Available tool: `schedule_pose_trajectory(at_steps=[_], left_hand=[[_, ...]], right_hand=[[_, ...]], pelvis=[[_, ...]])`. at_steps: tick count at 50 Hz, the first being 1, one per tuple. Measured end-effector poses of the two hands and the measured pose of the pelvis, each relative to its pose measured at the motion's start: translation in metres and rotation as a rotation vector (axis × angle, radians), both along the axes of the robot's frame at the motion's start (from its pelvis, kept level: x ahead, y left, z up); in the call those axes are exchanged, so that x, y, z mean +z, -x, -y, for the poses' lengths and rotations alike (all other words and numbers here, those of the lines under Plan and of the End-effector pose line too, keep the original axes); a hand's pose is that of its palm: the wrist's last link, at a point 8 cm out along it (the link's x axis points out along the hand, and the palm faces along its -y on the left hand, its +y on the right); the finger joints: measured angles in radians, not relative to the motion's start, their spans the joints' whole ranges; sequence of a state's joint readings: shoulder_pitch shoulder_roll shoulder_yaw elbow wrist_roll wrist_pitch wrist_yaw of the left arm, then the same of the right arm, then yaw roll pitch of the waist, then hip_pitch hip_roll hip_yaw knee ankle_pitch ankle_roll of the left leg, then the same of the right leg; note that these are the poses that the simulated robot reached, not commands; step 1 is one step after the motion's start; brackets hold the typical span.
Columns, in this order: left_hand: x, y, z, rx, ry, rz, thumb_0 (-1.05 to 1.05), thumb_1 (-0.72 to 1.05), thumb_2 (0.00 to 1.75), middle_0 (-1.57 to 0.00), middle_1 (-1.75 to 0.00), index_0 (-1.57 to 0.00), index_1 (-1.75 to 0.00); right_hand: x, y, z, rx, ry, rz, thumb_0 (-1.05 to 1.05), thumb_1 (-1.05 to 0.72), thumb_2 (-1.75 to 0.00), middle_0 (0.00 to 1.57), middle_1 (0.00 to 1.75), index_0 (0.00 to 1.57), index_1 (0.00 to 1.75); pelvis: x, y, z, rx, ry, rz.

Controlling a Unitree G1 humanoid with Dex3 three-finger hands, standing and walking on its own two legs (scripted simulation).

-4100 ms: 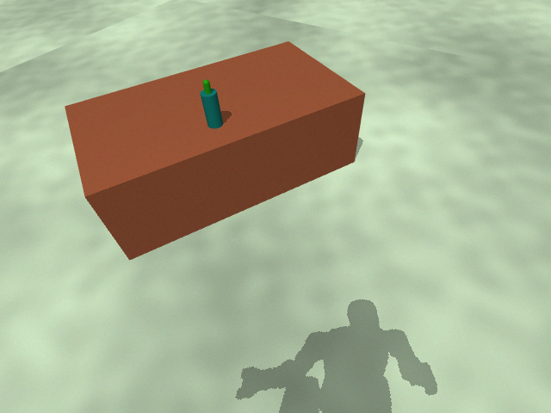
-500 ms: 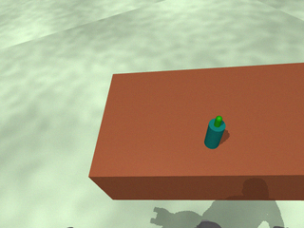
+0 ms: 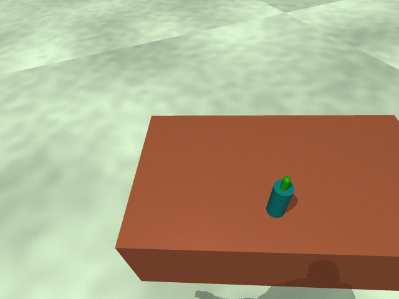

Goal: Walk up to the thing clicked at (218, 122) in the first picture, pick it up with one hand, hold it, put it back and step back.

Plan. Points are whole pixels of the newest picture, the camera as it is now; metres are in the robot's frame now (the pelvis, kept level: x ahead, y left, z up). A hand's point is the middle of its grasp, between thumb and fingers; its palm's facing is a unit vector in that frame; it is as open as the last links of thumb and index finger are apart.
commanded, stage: walk up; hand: right
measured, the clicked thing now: (280, 195) +0.50 -0.22 -0.26
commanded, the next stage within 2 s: stand in 0.70 s
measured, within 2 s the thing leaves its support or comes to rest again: neither
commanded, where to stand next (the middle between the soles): +0.05 +0.00 m, yaw -2 degrees
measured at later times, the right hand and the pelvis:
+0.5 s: hand out of the picture +0.10 -0.25 -0.16, palm faces -0.04 +0.95 -0.32, open 7.4 cm; pelvis +0.01 +0.00 +0.00, yaw +1 degrees
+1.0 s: hand out of the picture +0.10 -0.26 -0.15, palm faces -0.04 +0.94 -0.34, open 7.4 cm; pelvis +0.02 -0.01 +0.00, yaw +1 degrees
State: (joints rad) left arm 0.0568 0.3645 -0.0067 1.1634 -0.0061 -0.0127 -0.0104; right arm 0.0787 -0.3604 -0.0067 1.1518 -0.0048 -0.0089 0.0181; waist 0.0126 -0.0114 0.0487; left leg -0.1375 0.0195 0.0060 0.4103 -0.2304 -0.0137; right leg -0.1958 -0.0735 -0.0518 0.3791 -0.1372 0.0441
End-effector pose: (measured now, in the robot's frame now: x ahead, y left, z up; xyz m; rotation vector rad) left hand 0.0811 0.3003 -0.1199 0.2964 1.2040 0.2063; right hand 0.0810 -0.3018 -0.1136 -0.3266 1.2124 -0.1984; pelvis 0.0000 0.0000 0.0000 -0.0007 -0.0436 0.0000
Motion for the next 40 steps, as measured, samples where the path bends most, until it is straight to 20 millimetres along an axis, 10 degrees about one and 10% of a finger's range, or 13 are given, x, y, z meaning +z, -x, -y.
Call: schedule_pose_trajectory(at_steps=[15,40], left_hand=[[0.004,0.017,0.002,0.041,-0.012,-0.045,0.01,0.9,0.9,-0.2,-0.3,-0.2,-0.3],[0.005,-0.014,0.007,0.007,-0.007,-0.007,0.0,0.9,0.9,-0.2,-0.3,-0.2,-0.3]], right_hand=[[-0.003,-0.024,-0.005,0.022,-0.031,0.012,0.0,-0.9,-0.9,0.21,0.3,0.2,0.3],[-0.004,-0.01,-0.002,0.0,-0.019,-0.031,0.0,-0.9,-0.9,0.21,0.3,0.2,0.3]], pelvis=[[0.003,-0.008,0.003,0.011,0.0,-0.005],[0.004,-0.018,0.004,0.015,-0.001,-0.011]])
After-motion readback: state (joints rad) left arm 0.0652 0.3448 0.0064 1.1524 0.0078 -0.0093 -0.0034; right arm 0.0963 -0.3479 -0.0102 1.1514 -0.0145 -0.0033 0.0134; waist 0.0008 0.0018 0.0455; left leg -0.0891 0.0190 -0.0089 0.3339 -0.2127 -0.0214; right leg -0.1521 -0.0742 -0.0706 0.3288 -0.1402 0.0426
